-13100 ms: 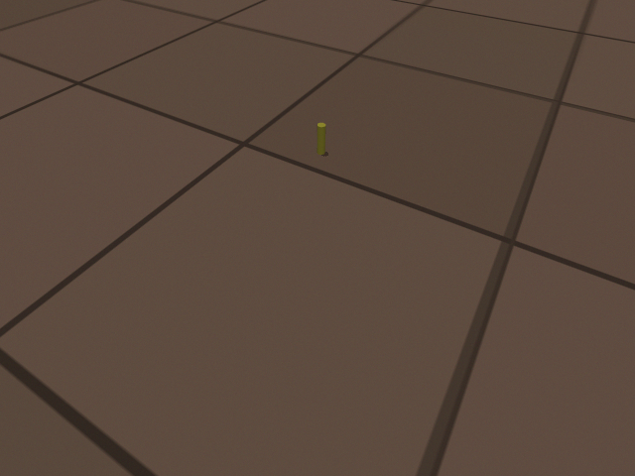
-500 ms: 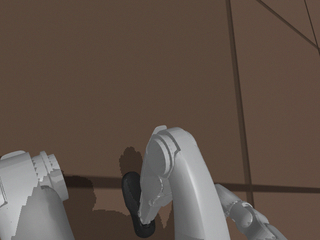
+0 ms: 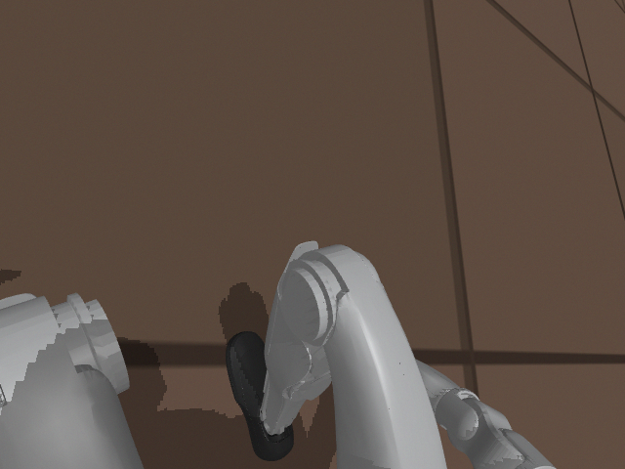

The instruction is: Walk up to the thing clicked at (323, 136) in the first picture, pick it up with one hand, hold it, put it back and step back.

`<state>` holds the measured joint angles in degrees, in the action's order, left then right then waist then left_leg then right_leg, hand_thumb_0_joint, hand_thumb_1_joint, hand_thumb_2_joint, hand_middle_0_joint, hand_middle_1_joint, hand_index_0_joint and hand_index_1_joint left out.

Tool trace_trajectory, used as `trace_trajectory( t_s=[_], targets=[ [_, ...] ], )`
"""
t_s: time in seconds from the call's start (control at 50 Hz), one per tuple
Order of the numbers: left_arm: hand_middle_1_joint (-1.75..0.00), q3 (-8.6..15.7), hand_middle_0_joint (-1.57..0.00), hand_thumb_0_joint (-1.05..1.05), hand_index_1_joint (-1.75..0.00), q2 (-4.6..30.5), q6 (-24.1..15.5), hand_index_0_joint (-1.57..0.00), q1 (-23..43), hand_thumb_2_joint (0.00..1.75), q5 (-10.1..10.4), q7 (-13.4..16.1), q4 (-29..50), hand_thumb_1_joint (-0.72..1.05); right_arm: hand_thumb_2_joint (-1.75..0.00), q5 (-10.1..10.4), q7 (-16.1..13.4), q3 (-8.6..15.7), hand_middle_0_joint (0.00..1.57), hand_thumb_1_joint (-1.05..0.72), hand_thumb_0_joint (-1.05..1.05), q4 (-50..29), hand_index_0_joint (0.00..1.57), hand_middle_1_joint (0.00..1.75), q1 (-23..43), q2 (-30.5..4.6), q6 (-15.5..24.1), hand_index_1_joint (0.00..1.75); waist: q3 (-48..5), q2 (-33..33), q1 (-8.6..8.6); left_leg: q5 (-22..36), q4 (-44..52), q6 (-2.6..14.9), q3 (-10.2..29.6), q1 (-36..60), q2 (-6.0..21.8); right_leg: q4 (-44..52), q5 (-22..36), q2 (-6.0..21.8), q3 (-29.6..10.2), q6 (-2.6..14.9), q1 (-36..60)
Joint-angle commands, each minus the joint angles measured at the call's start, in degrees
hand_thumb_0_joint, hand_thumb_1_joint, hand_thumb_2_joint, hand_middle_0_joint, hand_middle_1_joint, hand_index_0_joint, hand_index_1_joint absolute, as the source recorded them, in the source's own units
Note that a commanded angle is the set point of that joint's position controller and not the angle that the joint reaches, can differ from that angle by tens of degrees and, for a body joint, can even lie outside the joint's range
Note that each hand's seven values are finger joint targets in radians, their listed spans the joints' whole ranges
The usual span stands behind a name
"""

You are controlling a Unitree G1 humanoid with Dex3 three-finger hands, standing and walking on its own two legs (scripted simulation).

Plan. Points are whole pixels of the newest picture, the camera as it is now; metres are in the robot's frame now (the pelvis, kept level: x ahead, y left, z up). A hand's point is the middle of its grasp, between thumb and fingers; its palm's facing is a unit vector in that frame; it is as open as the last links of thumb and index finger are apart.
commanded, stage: close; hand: left
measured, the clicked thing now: out of the picture +0.46 +0.31 -0.20
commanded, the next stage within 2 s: settle in 0.52 s
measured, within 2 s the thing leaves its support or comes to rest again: leaves its support in 0.92 s
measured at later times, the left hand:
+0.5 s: hand out of the picture +0.44 +0.30 -0.17, palm faces +0.35 -0.94 -0.03, open 7.0 cm
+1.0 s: hand out of the picture +0.44 +0.30 -0.15, palm faces +0.35 -0.94 -0.01, open 5.7 cm
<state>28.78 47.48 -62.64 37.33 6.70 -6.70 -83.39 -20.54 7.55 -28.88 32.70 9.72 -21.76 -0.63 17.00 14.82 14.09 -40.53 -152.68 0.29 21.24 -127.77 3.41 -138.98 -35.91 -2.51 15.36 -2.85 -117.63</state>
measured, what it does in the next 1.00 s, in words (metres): stands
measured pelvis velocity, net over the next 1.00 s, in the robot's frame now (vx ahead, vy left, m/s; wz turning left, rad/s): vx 0.00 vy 0.00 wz -0.01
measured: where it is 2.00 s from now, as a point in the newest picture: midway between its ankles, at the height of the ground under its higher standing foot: (189, 458)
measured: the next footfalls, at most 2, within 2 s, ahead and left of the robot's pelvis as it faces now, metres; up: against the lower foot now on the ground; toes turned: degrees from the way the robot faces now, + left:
none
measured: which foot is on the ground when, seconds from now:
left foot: down 0.00-1.00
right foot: down 0.00-1.00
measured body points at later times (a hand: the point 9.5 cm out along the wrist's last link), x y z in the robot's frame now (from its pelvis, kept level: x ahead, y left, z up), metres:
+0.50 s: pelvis +0.00 +0.00 +0.01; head +0.23 +0.19 +0.33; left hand +0.41 +0.35 -0.16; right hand +0.17 -0.24 -0.03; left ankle +0.08 +0.13 -0.25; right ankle +0.14 -0.12 -0.25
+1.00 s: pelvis +0.00 +0.00 +0.01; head +0.23 +0.19 +0.34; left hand +0.42 +0.35 -0.15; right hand +0.17 -0.24 -0.03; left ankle +0.08 +0.13 -0.25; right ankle +0.14 -0.12 -0.25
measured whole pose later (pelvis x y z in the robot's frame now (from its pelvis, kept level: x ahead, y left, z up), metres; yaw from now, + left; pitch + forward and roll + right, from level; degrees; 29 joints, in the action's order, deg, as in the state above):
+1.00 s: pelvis +0.00 +0.00 +0.01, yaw -1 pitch +14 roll -18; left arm 27.6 49.0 -58.2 39.9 4.3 -2.9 -77.6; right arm -20.3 7.3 -28.8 32.1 9.0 -20.9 -3.2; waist 17.0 15.1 14.0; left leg -41.0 -151.3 0.4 22.0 -127.6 3.4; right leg -136.7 -36.1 -2.9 16.1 -3.1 -116.9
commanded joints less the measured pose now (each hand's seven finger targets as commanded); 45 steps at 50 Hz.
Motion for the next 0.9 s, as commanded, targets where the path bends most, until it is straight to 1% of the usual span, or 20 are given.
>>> trace_trajectory(
  t_s=[0.0,0.02,0.04,0.06,0.08,0.12,0.18,0.22,0.28,0.3,0.38,0.42,0.52,0.56,0.6,0.66,0.68,0.74,0.8,0.88],
  targets=[
    [-0.41,0.14,-0.43,0.0,-0.41,10.03,-4.04,-0.42,12.53,0.45,0.2,0.97,6.54,0.01,-0.9,0.05,-1.36,6.27,0.2,-0.9,0.0,-0.98,0.2,0.3,-1.64,-19.92,-0.55,0.3,-31.06,-29.84,6.59,4.89,18.88,-1.43,-5.02,21.4,1.98,10.63,8.7,-2.91,4.52,2.9,13.29],
    [-0.43,-0.18,-0.46,0.0,-0.44,9.91,-4.13,-0.44,13.73,0.48,0.23,1.29,6.58,0.05,-0.9,-0.05,-1.28,6.11,0.2,-0.89,0.0,-0.99,0.2,0.3,-1.95,-20.06,-0.66,0.3,-30.67,-30.09,7.35,4.43,19.12,-1.46,-4.78,21.13,1.95,10.69,8.4,-2.87,4.75,2.85,13.51],
    [-0.45,-0.15,-0.47,0.0,-0.46,9.58,-3.95,-0.46,12.88,0.5,0.23,1.6,5.99,0.11,-0.9,0.02,-1.27,6.14,0.2,-0.89,0.0,-0.78,0.2,0.3,-2.22,-20.02,-0.65,0.3,-30.28,-29.83,6.85,4.71,19.29,-1.42,-4.79,21.15,1.94,10.8,8.73,-2.9,4.61,2.81,13.71],
    [-0.47,0.2,-0.5,0.0,-0.48,9.92,-3.99,-0.49,12.6,0.52,0.24,1.85,6.15,0.13,-0.9,-0.19,-1.27,5.92,0.2,-0.89,0.0,-0.83,0.2,0.3,-2.3,-19.99,-0.71,0.3,-31.87,-29.45,6.86,5.95,18.85,-1.49,-4.67,22.0,2.02,10.76,9.66,-3.04,4.71,2.77,14.58],
    [-0.48,-0.52,-0.5,0.0,-0.48,9.76,-3.96,-0.48,12.96,0.53,-0.02,1.85,6.18,0.16,-0.9,-0.11,-1.24,5.96,0.2,-0.89,0.0,-1.01,0.2,0.3,-1.88,-19.79,-0.73,0.3,-31.52,-29.46,6.81,5.95,18.46,-1.34,-5.11,21.83,1.94,10.94,9.61,-3.11,4.5,2.8,14.05],
    [-0.53,-1.22,-0.55,0.0,-0.54,9.25,-3.77,-0.54,13.57,0.58,-0.24,1.94,5.82,0.22,-0.9,-0.17,-1.34,5.87,0.2,-0.88,0.0,-0.84,0.2,0.3,-2.13,-19.91,-0.99,0.3,-31.12,-30.13,7.59,7.29,19.03,-1.61,-4.64,22.42,2.09,10.74,10.64,-3.05,4.7,2.85,14.19],
    [-0.61,-0.58,-0.63,0.0,-0.62,10.8,-3.64,-0.62,13.29,0.66,-0.39,2.3,5.81,0.31,-0.9,-0.13,-1.38,5.59,0.2,-0.88,0.0,-0.91,0.2,0.3,-2.13,-19.97,-1.16,0.3,-31.47,-29.99,7.11,6.71,18.89,-1.54,-4.43,22.36,2.21,10.87,10.31,-3.22,4.79,2.84,14.52],
    [-0.66,-0.5,-0.68,0.0,-0.66,10.44,-3.67,-0.67,13.72,0.7,-0.07,2.54,6.12,0.37,-0.9,-0.11,-1.34,5.63,0.2,-0.88,0.0,-1.18,0.2,0.3,-1.7,-19.96,-1.23,0.3,-30.85,-30.03,7.15,6.16,18.87,-1.45,-4.63,21.87,2.16,11.1,9.82,-3.23,4.71,2.9,14.01],
    [-0.76,-0.93,-0.78,0.0,-0.76,10.41,-3.45,-0.77,14.1,0.79,-0.45,2.9,5.8,0.49,-0.89,-0.28,-1.42,5.46,0.2,-0.87,0.0,-0.7,0.2,0.3,-2.1,-19.97,-1.36,0.3,-31.34,-30.67,7.64,7.28,18.93,-1.67,-4.16,23.07,2.36,10.99,10.74,-3.38,4.97,2.85,14.29],
    [-0.79,-1.02,-0.8,0.0,-0.79,11.58,-3.59,-0.79,15.1,0.82,-0.86,3.16,5.97,0.51,-0.89,-0.25,-1.43,5.35,0.2,-0.87,0.0,-0.78,0.2,0.3,-2.04,-20.18,-1.43,0.3,-30.66,-31.49,7.89,7.08,19.35,-1.74,-3.98,23.11,2.45,10.74,10.43,-3.27,5.11,2.94,13.88],
    [-0.9,-0.87,-0.91,0.0,-0.9,11.94,-3.6,-0.91,15.47,0.93,-1.06,3.65,6.38,0.65,-0.89,-0.47,-1.36,5.08,0.2,-0.87,0.0,-0.93,0.2,0.3,-2.14,-19.97,-1.87,0.3,-31.27,-31.37,7.94,7.4,18.99,-1.63,-4.16,23.16,2.48,11.16,10.89,-3.4,4.92,2.9,14.89],
    [-1.06,-1.28,-1.04,0.0,-1.06,11.51,-3.14,-1.04,14.77,1.05,-1.56,3.64,4.93,0.62,-0.89,-0.52,-1.44,5.08,0.2,-0.88,0.0,-0.86,0.2,0.3,-2.09,-20.15,-1.9,0.3,-30.71,-31.2,8.2,7.35,19.37,-1.78,-3.63,23.51,2.61,11.07,10.7,-3.39,5.22,2.95,14.01],
    [-1.25,-1.72,-1.21,0.0,-1.24,11.21,-2.92,-1.21,15.62,1.22,-1.77,4.29,4.24,0.71,-0.89,-0.57,-1.37,4.89,0.2,-0.87,0.0,-0.83,0.2,0.3,-2.09,-20.42,-2.27,0.3,-30.12,-32.01,8.89,7.66,20.07,-2.07,-2.73,24.43,2.73,10.8,10.9,-3.31,5.83,2.89,13.68],
    [-1.23,-1.51,-1.2,0.0,-1.22,12.02,-3.01,-1.2,15.39,1.2,-1.9,4.53,4.26,0.72,-0.89,-0.64,-1.33,4.71,0.2,-0.87,0.0,-0.91,0.2,0.3,-2.0,-20.43,-2.48,0.3,-30.19,-32.42,8.37,8.5,20.09,-2.19,-2.64,24.85,2.79,10.64,11.18,-3.33,5.79,2.97,13.38],
    [-1.31,-1.8,-1.26,0.0,-1.31,11.55,-3.07,-1.27,16.04,1.27,-1.84,4.71,3.84,0.74,-0.89,-0.64,-1.39,4.54,0.2,-0.87,0.0,-1.08,0.2,0.3,-1.91,-20.39,-2.61,0.3,-29.33,-31.7,9.02,7.99,19.98,-1.99,-2.54,23.97,2.73,10.98,11.26,-3.4,5.9,2.84,13.68],
    [-1.34,-1.4,-1.28,0.0,-1.36,12.73,-3.12,-1.27,15.98,1.31,-1.89,4.97,4.32,0.76,-0.9,-0.79,-1.36,4.27,0.2,-0.89,0.0,-1.25,0.2,0.3,-1.84,-20.25,-2.74,0.3,-30.1,-31.74,8.49,8.08,19.53,-1.8,-3.29,23.91,2.6,11.59,11.2,-3.58,5.57,2.86,14.82],
    [-1.37,-1.35,-1.3,0.0,-1.38,12.11,-3.05,-1.29,15.74,1.32,-1.77,4.78,4.31,0.75,-0.9,-0.8,-1.36,4.4,0.2,-0.89,0.0,-1.21,0.2,0.3,-1.81,-20.3,-2.84,0.3,-30.22,-31.69,8.45,8.08,19.6,-1.86,-3.25,24.12,2.6,11.7,11.24,-3.54,5.6,2.81,14.81],
    [-1.42,-1.8,-1.33,0.0,-1.43,12.67,-3.12,-1.32,17.48,1.36,-1.29,4.35,7.47,0.74,-0.9,-0.63,-1.51,4.5,0.2,-0.89,0.0,-0.95,0.2,0.3,-1.77,-20.29,-2.6,0.3,-30.76,-32.05,8.62,7.46,19.19,-1.48,-3.9,23.16,2.39,12.18,11.26,-3.6,5.27,2.77,15.43],
    [-1.43,-0.92,-1.35,0.0,-1.44,13.25,-2.71,-1.34,16.92,1.36,-1.03,4.13,10.31,0.73,-0.9,-0.49,-1.55,5.01,0.2,-0.89,0.0,-0.58,0.2,0.3,-2.42,-19.84,-2.51,0.3,-33.08,-32.73,7.53,9.09,18.95,-1.48,-4.46,24.33,2.5,12.14,12.43,-3.65,4.56,2.84,16.57],
    [-1.46,-0.51,-1.39,0.0,-1.48,13.28,-1.53,-1.38,17.42,1.39,-1.43,3.79,14.09,0.69,-0.9,-0.06,-1.61,6.24,0.2,-0.9,0.0,-0.34,0.2,0.3,-3.33,-19.96,-2.75,0.3,-35.03,-36.81,7.04,11.05,20.77,-2.36,-3.81,28.03,2.97,10.91,12.98,-3.22,4.74,3.24,14.81]
  ],
)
